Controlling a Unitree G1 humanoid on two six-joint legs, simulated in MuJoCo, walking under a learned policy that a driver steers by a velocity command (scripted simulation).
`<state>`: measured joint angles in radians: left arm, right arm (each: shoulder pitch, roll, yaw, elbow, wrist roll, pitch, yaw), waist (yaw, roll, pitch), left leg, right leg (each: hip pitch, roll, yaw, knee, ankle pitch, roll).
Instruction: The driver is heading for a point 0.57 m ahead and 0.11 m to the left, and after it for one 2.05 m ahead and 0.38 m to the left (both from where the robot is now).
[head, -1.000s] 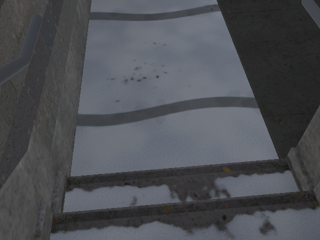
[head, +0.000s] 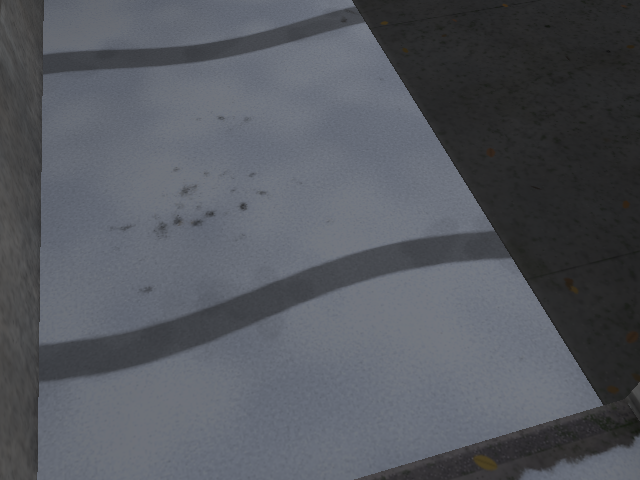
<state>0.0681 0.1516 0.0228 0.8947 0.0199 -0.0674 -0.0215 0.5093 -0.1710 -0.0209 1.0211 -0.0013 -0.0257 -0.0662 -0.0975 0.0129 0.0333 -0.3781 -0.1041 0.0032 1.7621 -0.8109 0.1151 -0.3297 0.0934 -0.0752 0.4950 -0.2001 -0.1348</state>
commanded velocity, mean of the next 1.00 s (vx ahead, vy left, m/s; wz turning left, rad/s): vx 0.31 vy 0.00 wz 0.34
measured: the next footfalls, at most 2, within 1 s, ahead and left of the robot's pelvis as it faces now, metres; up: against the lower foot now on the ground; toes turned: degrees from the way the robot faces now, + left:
left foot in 0.42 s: +0.38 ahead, +0.12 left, -0.15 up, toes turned +10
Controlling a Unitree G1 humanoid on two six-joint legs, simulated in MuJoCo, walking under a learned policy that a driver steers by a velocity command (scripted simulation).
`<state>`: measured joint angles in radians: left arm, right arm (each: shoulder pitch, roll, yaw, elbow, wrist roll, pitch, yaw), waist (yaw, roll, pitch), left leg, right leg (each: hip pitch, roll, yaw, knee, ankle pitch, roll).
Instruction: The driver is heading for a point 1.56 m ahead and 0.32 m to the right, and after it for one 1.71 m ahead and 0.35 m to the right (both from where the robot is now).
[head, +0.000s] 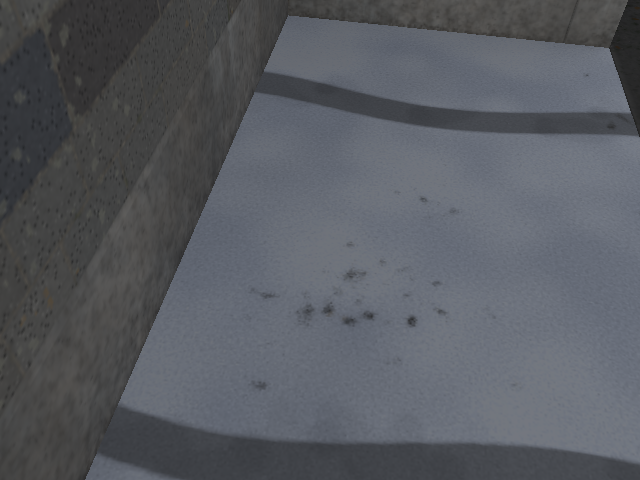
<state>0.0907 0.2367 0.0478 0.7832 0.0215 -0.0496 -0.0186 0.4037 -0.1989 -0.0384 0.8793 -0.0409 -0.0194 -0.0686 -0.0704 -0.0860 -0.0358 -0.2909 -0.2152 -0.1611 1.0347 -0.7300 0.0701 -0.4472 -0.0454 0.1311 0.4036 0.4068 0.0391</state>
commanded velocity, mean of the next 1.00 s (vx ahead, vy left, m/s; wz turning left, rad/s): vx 0.03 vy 0.00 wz -0.09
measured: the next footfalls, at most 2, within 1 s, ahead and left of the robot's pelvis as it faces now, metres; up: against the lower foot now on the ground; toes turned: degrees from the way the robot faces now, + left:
right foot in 0.04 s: +0.17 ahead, -0.14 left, -0.15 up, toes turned +1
left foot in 0.56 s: -0.02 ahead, +0.10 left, +0.00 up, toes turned +1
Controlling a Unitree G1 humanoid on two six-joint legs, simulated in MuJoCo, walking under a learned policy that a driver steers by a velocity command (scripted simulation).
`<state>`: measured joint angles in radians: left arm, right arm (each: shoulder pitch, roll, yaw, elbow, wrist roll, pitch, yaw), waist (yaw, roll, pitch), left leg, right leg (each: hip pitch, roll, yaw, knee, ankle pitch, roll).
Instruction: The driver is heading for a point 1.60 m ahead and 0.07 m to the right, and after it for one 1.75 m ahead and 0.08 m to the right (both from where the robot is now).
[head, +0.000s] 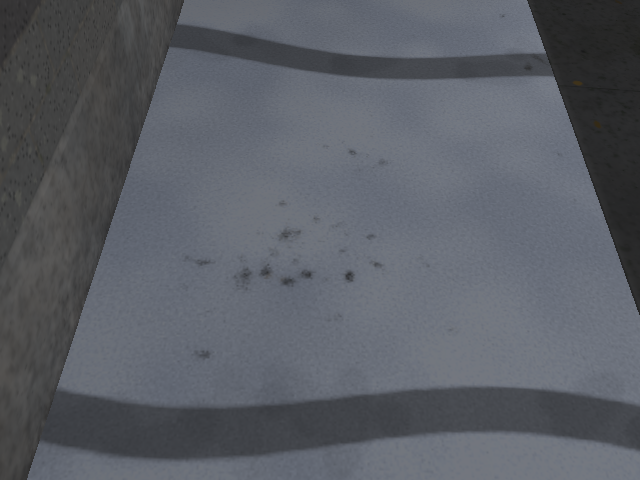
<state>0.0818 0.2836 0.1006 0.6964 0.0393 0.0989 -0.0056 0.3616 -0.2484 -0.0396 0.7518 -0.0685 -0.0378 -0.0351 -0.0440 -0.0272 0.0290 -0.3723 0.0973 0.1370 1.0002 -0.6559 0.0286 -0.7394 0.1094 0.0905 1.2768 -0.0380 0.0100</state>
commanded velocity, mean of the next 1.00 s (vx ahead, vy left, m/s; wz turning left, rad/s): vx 0.43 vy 0.00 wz -0.02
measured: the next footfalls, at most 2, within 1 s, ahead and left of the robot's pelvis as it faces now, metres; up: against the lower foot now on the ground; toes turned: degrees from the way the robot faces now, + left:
right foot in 0.28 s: +0.20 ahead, -0.18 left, -0.15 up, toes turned -12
left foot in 0.80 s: +0.53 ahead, -0.17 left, -0.15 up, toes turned -6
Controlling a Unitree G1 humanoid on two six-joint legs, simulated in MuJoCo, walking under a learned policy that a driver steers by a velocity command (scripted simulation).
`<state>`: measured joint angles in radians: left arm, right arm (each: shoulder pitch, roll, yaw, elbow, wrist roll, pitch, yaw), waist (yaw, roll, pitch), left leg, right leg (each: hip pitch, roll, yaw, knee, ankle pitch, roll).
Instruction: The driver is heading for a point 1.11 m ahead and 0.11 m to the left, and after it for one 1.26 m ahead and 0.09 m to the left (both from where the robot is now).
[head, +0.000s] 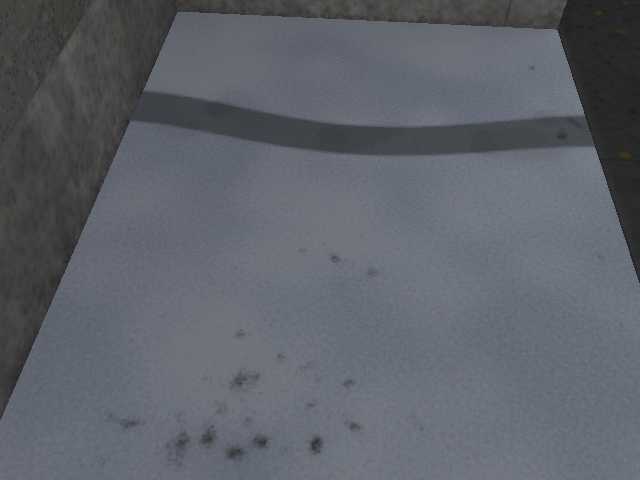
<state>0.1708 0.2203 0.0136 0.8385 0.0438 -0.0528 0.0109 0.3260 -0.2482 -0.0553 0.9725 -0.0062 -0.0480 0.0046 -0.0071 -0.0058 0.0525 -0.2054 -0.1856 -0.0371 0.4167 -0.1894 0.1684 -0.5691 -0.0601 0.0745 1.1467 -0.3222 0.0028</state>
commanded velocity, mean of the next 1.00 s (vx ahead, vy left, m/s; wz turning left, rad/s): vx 0.16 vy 0.00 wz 0.31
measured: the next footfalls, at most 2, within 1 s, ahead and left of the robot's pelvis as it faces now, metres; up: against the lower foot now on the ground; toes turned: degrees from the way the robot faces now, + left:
right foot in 0.30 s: +0.29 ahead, -0.11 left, +0.00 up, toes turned +16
left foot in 0.72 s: +0.14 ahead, +0.06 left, +0.00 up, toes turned +18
